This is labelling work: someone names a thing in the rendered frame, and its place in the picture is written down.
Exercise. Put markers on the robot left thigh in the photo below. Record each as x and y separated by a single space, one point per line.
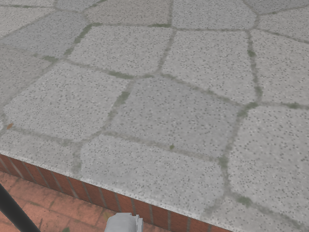
124 222

